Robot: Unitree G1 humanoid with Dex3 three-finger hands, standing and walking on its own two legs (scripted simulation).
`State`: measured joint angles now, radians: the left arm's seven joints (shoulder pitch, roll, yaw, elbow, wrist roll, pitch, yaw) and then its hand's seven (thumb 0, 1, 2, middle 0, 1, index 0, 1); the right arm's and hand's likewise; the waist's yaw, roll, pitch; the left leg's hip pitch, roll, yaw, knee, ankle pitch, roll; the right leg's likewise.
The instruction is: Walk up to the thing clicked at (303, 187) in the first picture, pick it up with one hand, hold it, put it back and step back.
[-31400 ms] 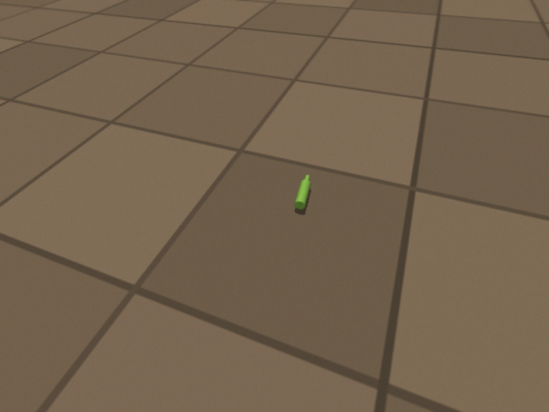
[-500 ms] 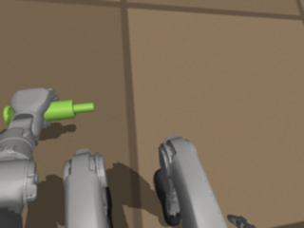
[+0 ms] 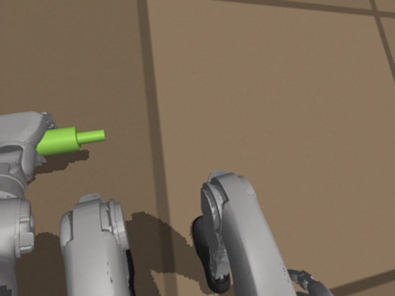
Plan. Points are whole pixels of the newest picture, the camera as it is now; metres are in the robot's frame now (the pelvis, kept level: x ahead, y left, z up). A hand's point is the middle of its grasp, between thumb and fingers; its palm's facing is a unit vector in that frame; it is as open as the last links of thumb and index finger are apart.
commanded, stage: lower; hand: left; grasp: from above
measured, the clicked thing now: (49, 142) +0.45 +0.26 -0.23
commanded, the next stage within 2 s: rest in 0.04 s
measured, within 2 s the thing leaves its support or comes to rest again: rests again in 1.60 s
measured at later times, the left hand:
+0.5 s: hand (44, 145) +0.45 +0.28 -0.25, palm faces -0.49 -0.11 -0.87, open 8.7 cm
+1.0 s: hand (47, 146) +0.45 +0.28 -0.27, palm faces -0.47 -0.10 -0.88, open 8.6 cm
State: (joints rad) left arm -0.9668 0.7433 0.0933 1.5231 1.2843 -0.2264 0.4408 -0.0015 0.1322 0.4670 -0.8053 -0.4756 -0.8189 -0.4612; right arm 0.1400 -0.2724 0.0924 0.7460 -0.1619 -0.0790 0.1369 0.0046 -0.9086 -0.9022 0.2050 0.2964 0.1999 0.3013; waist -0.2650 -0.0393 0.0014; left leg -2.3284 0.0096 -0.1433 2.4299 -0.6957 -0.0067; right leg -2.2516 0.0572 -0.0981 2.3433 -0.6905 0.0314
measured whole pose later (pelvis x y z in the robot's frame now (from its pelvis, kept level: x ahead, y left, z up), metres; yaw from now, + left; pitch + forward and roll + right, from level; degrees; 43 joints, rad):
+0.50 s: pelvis +0.01 +0.00 -0.02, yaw -2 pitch +32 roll -10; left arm -0.99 0.82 0.13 1.60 1.28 -0.23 0.53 0.00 0.17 0.42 -0.80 -0.46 -0.81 -0.44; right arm 0.11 -0.29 0.16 0.73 -0.20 -0.13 0.17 0.00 -0.90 -0.90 0.21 0.30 0.20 0.30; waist -0.31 -0.07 0.08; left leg -2.37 0.01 -0.19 2.52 -0.73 -0.01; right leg -2.28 0.07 -0.13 2.41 -0.70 0.04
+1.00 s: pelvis +0.00 +0.01 -0.03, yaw -5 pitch +29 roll -12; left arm -1.01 0.89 0.11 1.71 1.29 -0.22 0.62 0.00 0.20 0.30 -0.85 -0.37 -0.87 -0.35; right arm 0.10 -0.31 0.23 0.72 -0.23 -0.19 0.22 0.00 -0.90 -0.90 0.20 0.30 0.20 0.30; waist -0.34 -0.11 0.12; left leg -2.36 0.02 -0.22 2.56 -0.73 0.00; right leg -2.26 0.09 -0.16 2.41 -0.68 0.05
